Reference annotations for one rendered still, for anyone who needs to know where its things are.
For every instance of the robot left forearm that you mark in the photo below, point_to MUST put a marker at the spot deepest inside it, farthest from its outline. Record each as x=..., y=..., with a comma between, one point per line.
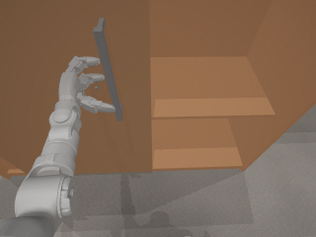
x=61, y=146

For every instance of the left robot upper arm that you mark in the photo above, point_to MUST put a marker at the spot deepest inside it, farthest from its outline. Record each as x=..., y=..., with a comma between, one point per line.
x=42, y=204

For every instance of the handle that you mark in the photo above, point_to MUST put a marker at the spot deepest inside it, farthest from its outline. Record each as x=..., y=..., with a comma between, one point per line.
x=101, y=44

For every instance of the left robot hand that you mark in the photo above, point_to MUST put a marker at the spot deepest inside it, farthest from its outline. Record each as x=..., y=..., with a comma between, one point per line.
x=70, y=85

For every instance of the wardrobe door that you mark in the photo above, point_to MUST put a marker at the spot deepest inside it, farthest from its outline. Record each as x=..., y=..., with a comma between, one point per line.
x=38, y=39
x=7, y=165

